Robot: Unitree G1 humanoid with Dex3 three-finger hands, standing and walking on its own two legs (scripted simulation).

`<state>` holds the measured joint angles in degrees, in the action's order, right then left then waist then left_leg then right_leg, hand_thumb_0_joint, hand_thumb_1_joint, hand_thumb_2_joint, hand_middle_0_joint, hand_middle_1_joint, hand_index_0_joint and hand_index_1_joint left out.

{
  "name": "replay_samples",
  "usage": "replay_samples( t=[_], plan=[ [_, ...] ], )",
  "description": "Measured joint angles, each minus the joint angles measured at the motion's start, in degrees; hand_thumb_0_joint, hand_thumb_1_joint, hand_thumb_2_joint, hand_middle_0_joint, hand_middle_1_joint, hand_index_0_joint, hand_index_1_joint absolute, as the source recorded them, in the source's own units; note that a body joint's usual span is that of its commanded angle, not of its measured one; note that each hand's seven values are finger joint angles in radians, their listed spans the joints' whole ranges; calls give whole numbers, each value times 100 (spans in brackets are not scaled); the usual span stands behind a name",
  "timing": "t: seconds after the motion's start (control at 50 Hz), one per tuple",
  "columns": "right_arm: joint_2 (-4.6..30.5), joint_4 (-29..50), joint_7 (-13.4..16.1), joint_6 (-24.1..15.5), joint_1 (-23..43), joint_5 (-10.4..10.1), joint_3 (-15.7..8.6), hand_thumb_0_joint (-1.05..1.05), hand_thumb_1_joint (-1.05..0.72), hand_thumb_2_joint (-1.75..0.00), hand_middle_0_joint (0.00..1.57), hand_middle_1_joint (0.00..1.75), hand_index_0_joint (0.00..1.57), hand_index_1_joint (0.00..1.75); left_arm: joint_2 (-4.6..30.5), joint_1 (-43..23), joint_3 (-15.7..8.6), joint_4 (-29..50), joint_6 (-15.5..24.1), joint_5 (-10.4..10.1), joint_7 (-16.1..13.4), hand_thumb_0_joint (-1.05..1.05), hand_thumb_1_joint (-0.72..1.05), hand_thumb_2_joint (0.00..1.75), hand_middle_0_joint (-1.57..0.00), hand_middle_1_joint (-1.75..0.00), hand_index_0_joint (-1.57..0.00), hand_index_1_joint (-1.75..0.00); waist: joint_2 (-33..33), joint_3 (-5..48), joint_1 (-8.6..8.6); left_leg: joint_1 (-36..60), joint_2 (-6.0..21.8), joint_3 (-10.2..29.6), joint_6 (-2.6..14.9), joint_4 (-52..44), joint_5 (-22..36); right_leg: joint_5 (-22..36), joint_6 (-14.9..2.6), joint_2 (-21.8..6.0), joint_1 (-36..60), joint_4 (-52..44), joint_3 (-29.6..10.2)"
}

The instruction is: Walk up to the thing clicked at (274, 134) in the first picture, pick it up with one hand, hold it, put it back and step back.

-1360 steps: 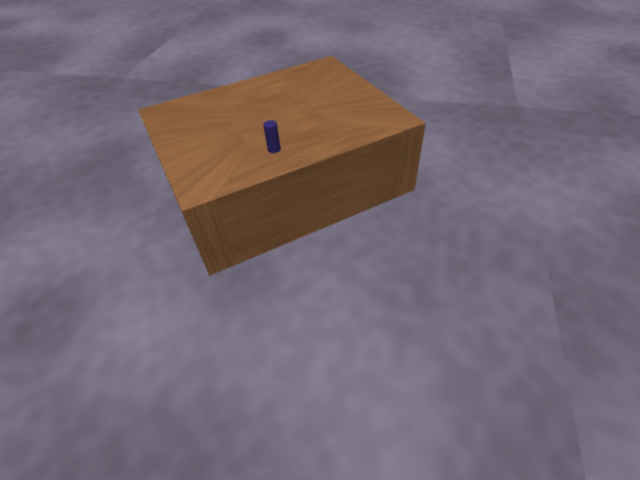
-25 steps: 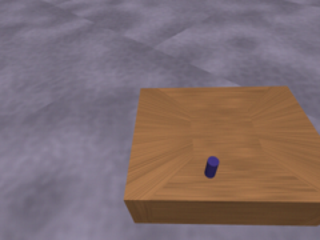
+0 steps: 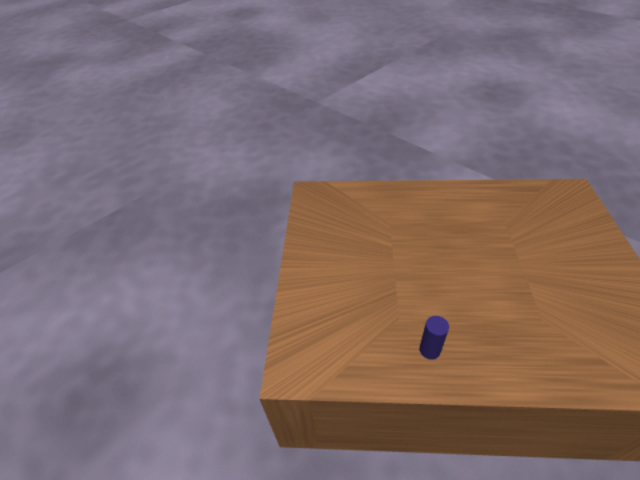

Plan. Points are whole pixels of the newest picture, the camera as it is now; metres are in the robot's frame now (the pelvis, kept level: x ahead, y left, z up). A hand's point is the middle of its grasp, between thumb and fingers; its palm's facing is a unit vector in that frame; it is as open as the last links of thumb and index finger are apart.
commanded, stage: stand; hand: right
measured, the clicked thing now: (433, 338) +0.51 -0.21 -0.36
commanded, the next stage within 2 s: step back in 1.92 s
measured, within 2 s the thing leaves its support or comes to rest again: neither
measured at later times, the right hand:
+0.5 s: hand out of the picture +0.06 -0.25 -0.16, palm faces -0.03 +0.94 -0.34, open 7.3 cm
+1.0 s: hand out of the picture +0.08 -0.25 -0.16, palm faces -0.02 +0.94 -0.35, open 7.3 cm
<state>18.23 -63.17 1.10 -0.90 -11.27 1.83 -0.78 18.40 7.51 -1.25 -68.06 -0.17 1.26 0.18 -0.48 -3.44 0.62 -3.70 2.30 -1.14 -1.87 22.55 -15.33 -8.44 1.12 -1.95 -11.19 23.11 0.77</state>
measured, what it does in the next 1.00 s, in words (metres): stands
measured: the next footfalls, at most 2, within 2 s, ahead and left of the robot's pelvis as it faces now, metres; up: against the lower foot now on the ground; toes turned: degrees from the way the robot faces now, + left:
none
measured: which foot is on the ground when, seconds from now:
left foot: down 0.00-1.00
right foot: down 0.00-1.00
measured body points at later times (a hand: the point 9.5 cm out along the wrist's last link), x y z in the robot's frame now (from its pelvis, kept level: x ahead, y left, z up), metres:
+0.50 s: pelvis +0.01 +0.00 +0.00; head +0.01 +0.00 +0.45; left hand +0.08 +0.29 -0.14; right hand +0.07 -0.30 -0.13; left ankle -0.03 +0.14 -0.74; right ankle +0.05 -0.13 -0.74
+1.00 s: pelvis +0.02 +0.01 +0.00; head +0.03 +0.00 +0.45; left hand +0.09 +0.30 -0.13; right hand +0.08 -0.30 -0.13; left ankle -0.03 +0.14 -0.74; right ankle +0.05 -0.13 -0.74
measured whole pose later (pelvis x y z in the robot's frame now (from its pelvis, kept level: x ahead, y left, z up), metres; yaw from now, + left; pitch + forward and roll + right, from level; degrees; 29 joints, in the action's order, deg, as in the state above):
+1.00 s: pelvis +0.02 +0.01 +0.00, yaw +0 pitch -2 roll +0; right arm 19.9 -64.6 0.5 -0.8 -8.1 1.0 -0.4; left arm 19.0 5.1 0.1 -66.7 0.6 0.4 0.1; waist -0.3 -3.2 0.0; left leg -1.8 2.1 -1.5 -1.6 19.1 -14.8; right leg -8.4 1.6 -2.1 -9.8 20.7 0.6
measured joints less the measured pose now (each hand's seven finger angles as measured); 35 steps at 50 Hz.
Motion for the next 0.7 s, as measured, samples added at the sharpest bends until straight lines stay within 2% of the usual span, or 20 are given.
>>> replay_samples(
  t=[0.2, 0.7],
  plan=[
    [56, -40, -17, 10, 147, -38, 35, 0, -90, -90, 21, 30, 21, 30, -19, -49, 73, -8, 47, -29, -13, 0, 91, 89, -20, -30, -20, -30, 0, -9, 3, 67, 3, -5, 1, -101, 24, 14, 7, 4, 57, -80, 0],
    [143, -129, -57, 22, 231, -63, 48, 0, -91, -90, 21, 30, 21, 30, 57, -209, 104, 88, 71, -64, -1, 0, 91, 89, -20, -30, -20, -30, 12, 17, -59, 124, 4, -27, 10, -270, 41, 20, 26, 9, 93, -217, -13]
  ],
)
